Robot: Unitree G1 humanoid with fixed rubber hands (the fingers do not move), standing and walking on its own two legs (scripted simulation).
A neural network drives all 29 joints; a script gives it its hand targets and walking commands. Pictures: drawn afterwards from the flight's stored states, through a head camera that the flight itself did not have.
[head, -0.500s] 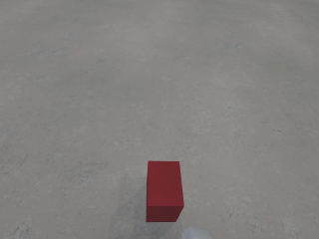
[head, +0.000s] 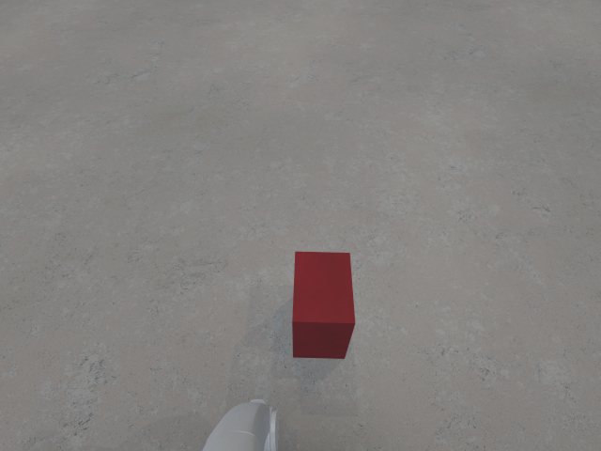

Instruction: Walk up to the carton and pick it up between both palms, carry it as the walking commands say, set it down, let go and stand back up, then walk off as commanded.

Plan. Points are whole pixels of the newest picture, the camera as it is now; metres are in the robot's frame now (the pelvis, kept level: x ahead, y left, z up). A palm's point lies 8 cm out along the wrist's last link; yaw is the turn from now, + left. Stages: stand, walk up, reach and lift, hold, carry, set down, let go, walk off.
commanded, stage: walk up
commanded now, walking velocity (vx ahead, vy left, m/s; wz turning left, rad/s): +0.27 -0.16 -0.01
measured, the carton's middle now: (320, 306) +0.62 -0.03 -0.64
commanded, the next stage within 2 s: none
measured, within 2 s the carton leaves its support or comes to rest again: neither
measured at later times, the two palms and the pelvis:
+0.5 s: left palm out of the picture +0.02 +0.23 -0.16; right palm out of the picture -0.06 -0.24 -0.12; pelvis +0.01 +0.00 -0.01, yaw +3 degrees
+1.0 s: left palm (191, 438) +0.15 +0.17 -0.12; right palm (522, 426) +0.19 -0.32 -0.15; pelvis +0.13 -0.08 +0.00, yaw +3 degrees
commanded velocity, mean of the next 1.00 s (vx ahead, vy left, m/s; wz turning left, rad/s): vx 0.22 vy -0.08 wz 0.00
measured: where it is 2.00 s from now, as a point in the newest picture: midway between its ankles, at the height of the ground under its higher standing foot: outside the picture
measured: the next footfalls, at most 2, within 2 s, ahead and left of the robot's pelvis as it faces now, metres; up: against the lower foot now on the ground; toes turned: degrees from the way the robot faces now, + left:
left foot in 0.20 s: -0.07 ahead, +0.10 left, +0.00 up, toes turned +9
right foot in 0.68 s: +0.20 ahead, -0.16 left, +0.00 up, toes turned -1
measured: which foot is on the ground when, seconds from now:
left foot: up 0.00-0.18, down 0.20-0.68, up 0.70-1.00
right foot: down 0.00-0.18, up 0.20-0.66, down 0.68-1.00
